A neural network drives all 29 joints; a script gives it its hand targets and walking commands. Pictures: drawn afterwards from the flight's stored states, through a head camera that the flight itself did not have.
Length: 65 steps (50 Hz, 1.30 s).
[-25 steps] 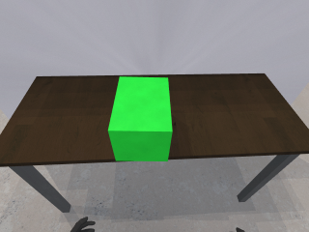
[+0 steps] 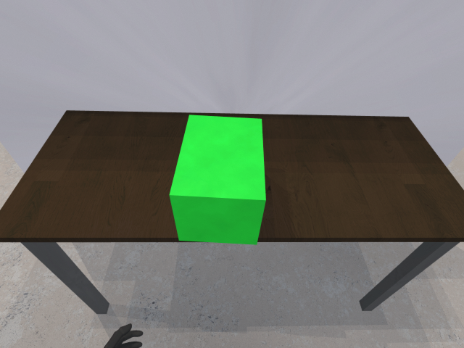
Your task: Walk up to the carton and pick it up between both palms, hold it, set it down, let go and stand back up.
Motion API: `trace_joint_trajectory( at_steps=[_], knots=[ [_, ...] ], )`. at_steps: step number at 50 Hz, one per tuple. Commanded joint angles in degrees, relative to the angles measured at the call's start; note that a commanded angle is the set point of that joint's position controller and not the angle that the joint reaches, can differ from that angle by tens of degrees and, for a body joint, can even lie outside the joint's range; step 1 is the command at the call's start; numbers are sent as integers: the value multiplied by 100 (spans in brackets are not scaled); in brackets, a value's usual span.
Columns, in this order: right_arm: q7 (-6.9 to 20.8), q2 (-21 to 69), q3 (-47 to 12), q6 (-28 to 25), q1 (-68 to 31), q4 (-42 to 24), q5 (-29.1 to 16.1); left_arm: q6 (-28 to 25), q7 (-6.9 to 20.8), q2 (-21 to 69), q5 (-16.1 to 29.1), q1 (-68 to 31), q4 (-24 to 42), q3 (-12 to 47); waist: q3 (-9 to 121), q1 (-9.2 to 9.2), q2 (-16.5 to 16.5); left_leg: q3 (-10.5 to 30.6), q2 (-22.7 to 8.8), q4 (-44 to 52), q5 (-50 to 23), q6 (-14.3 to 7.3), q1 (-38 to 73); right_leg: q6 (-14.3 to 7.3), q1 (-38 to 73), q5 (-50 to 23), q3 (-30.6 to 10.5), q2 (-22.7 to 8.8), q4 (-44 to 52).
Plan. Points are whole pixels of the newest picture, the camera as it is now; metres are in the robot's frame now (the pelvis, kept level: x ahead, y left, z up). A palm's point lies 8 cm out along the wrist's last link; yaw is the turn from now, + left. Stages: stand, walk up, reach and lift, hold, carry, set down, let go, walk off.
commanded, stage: reach and lift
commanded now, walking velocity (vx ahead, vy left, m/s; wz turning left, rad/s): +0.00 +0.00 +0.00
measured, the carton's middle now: (221, 177) +0.50 +0.05 -0.02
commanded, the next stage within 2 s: none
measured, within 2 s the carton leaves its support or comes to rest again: neither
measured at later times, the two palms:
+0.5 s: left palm (95, 343) +0.16 +0.24 -0.06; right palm out of the picture +0.15 -0.20 -0.05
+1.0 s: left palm (111, 294) +0.22 +0.22 -0.01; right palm (369, 320) +0.20 -0.20 +0.00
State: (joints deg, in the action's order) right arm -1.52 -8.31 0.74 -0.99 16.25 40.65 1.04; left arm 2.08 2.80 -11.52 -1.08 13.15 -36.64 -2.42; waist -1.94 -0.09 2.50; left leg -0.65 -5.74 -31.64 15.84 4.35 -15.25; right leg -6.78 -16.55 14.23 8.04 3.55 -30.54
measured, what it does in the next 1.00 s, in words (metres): shifts its weight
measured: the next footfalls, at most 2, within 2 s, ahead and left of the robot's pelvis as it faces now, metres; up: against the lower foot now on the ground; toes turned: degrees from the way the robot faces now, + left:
none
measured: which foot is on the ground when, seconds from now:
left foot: down 0.00-1.00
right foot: down 0.00-1.00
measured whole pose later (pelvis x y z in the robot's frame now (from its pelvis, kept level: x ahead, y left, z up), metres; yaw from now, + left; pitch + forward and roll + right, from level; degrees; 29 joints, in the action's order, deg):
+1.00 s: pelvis +0.04 +0.05 +0.02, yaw -4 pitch -2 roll +0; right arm 6.3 -16.2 0.6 -16.8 17.6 27.2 -12.7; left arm -3.2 -9.0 -5.4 3.9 19.1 -11.9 7.2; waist 0.9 3.2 1.7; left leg -6.6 -2.8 -18.2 13.8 1.0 -2.7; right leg -1.8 -6.0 10.2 2.0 1.8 -17.7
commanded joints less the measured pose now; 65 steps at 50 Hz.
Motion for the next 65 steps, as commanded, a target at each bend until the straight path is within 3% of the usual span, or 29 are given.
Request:
trace_joint_trajectory(
  at_steps=[1,2,4,6,7,8,9,12,14,16,19,23,25,28,29,34,35,38,40,45,48,49,51,53,54,59,61,63,65],
  knots=[
    [143,-409,670,-694,-2083,-866,251,265,-231,-900,505,-1882,972,262,842,20,-157,-300,511,16,-55,-556,-807,536,-703,423,-1333,-905,526],
    [212,-381,651,-912,-1913,-951,452,460,-478,-1089,645,-1630,983,221,939,134,177,-358,513,-306,-12,-593,-1133,554,-837,672,-1413,-1030,349],
    [297,-164,467,-1073,-1419,-609,180,736,-612,-1046,676,-1164,1240,337,1468,307,-19,-312,494,-156,-154,-670,-1261,640,-16,135,-1541,-1037,200],
    [254,-110,271,-1002,-710,-83,-70,954,-581,-807,543,-438,1238,349,1194,211,-3,-261,557,79,-665,-615,-1151,665,595,-866,-1535,-851,340],
    [181,-2,170,-942,-332,123,-232,1084,-477,-719,512,-130,1214,328,1020,122,190,-221,546,172,-820,-607,-794,691,589,-1119,-1639,-895,602],
    [110,-90,158,-970,-223,270,-300,1151,-410,-686,410,-67,1333,261,886,66,54,-122,548,242,-1020,-559,-438,674,564,-1312,-1755,-997,790],
    [45,-257,155,-1015,-148,327,-378,1205,-397,-584,293,267,1505,251,967,96,-198,-78,538,519,-1153,-519,-42,581,699,-1346,-1585,-854,877],
    [-18,-543,140,-1212,-336,31,-488,1054,-374,-538,326,450,1963,324,774,-44,69,-42,544,970,-1523,-476,172,667,1409,-2044,-1491,-624,1094],
    [18,-496,278,-1307,-427,-374,-361,855,-403,-459,248,318,2261,253,669,-31,149,-156,647,1164,-1267,-360,224,635,1396,-1462,-1316,-492,1269],
    [197,-514,463,-1311,-593,-780,-147,611,-566,-491,168,62,2472,183,490,141,-61,-237,608,1339,-571,-319,182,630,1047,-331,-1212,-440,1375],
    [430,-524,668,-1233,-554,-1219,-102,386,-781,-373,451,-34,2519,473,454,130,-162,-302,556,1451,-192,-288,-31,625,891,42,-1075,-381,1326],
    [688,-626,781,-1076,-466,-824,-270,312,-1003,-160,572,-211,2629,854,264,121,-489,-299,453,1618,508,-228,-18,595,816,456,-941,-272,1155],
    [803,-925,915,-1135,-547,-894,-414,258,-1087,-9,649,-174,2652,982,166,197,-548,-222,433,1662,470,-171,-207,499,840,171,-918,-213,1029],
    [914,-1070,751,-1177,-787,-1384,-505,153,-1163,-76,701,-245,2601,988,339,317,-97,-269,467,1424,-70,-175,-134,519,780,-136,-966,-218,986],
    [924,-1081,770,-1174,-852,-1410,-515,147,-1188,49,746,-312,2589,1074,449,294,-150,-255,486,1434,-372,-129,-6,547,750,-272,-942,-186,1048],
    [842,-1310,511,-1227,-410,-980,-923,117,-1158,336,531,-24,2394,978,191,344,-133,-171,474,1309,-1209,41,456,519,797,-1035,-1015,-129,1231],
    [859,-1449,553,-1265,-437,-972,-1032,105,-1182,407,513,-30,2674,1054,316,305,-343,-153,478,1303,-1519,73,674,466,681,-1249,-1021,-110,1192],
    [808,-1618,447,-1528,-351,-1653,-1160,-138,-1237,320,517,91,3065,948,714,359,154,-140,498,1214,-2030,45,1018,552,1080,-1888,-1027,-48,1181],
    [791,-1722,463,-1743,-214,-2021,-1235,-421,-1238,415,480,357,3363,958,815,422,46,-201,550,1348,-2494,34,1203,617,1213,-2330,-1013,-29,1231],
    [792,-1444,206,-1634,-144,-1547,-1432,-481,-1123,587,400,186,3061,971,204,320,-176,-205,521,1508,-1713,115,1147,544,947,-1447,-1052,-107,1574],
    [777,-1588,218,-1850,-141,-2329,-1435,-880,-1211,438,491,95,3505,823,624,356,-92,-283,560,1508,-1812,2,1227,635,1172,-1799,-1042,-83,1471],
    [739,-1584,303,-1929,-105,-2300,-1450,-1016,-1219,505,611,135,3480,986,758,221,16,-218,522,1533,-2132,21,1345,622,1192,-2071,-995,-53,1491],
    [780,-1629,462,-1987,-536,-2056,-1373,-1230,-1221,591,610,-263,3191,1022,700,214,-198,-217,532,1589,-1982,130,1230,588,918,-1818,-909,-62,1556],
    [791,-1401,236,-1935,-140,-1854,-1366,-1309,-1200,664,558,71,2727,971,356,265,-141,-248,544,1537,-1580,49,931,568,970,-1512,-976,-159,1534],
    [790,-1465,210,-1933,-602,-1875,-1440,-1342,-1186,607,614,-341,2639,915,506,327,-225,-236,519,1530,-1422,9,732,566,1008,-1472,-1005,-171,1495],
    [751,-1459,111,-2104,-912,-2055,-1534,-1710,-1257,407,752,-634,2485,867,759,266,307,-216,591,1480,-1183,-146,818,682,1252,-1555,-1090,-183,1362],
    [727,-1355,92,-2043,-1122,-1733,-1582,-1781,-1222,429,769,-877,2299,932,811,202,95,-198,583,1503,-1222,-175,572,706,1259,-1766,-1165,-247,1357],
    [664,-1287,64,-1961,-1389,-1559,-1479,-1710,-1249,362,684,-1155,2059,790,824,248,219,-234,604,1552,-1145,-231,533,745,1239,-1631,-1175,-262,1380],
    [623,-1412,126,-1931,-1322,-1322,-1579,-1550,-1221,525,630,-1076,2240,767,883,83,22,-176,583,1496,-1523,-134,802,722,1256,-2031,-1165,-282,1448]
  ],
)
